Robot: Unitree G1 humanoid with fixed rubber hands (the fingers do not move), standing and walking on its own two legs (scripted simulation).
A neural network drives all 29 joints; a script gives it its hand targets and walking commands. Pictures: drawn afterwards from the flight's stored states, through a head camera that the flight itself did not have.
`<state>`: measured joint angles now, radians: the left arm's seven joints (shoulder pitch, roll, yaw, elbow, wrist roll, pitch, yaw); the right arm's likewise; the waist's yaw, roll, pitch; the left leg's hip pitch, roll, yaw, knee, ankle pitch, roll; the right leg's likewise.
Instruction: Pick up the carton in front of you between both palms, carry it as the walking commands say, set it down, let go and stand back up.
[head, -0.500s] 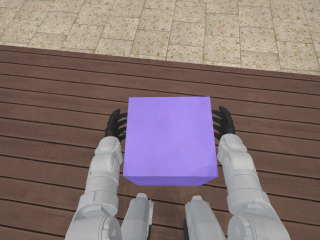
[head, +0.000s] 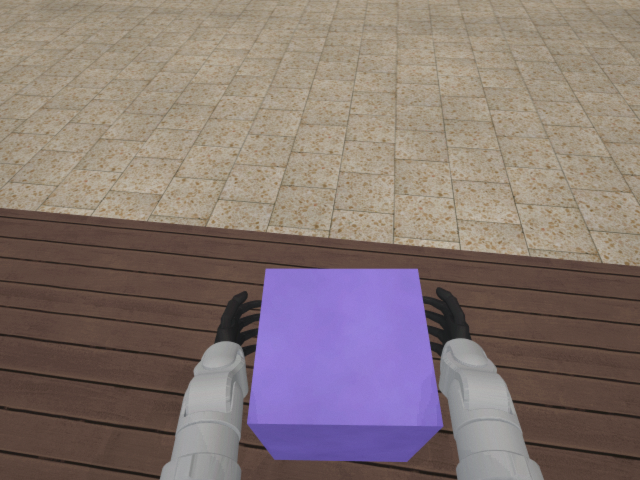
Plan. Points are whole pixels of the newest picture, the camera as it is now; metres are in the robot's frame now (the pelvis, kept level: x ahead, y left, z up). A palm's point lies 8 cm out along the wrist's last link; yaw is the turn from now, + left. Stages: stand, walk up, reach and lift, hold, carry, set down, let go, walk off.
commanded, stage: reach and lift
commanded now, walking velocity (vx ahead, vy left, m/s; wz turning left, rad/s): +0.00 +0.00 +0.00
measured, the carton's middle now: (340, 371) +0.30 +0.00 -0.08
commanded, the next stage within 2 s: hold in 1.16 s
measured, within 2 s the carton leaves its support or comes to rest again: neither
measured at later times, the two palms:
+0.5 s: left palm (221, 338) +0.29 +0.15 +0.05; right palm (470, 336) +0.29 -0.15 +0.05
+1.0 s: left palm (220, 326) +0.29 +0.15 +0.06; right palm (471, 324) +0.30 -0.15 +0.06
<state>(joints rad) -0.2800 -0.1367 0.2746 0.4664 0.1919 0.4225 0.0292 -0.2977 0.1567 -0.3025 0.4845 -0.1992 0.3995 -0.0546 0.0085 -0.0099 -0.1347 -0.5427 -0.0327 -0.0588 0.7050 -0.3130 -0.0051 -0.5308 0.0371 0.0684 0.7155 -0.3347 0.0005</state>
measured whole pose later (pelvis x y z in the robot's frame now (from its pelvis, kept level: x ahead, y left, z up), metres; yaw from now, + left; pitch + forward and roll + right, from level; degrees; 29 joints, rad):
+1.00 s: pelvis +0.01 +0.00 +0.03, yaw +0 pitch -5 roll +0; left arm -0.27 -0.15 0.23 0.30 0.28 0.68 -0.01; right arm -0.29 0.16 -0.26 0.32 -0.29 0.65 0.00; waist 0.01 -0.01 0.02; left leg -0.09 -0.02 -0.06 0.38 -0.19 0.00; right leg -0.08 0.03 0.07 0.39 -0.21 0.00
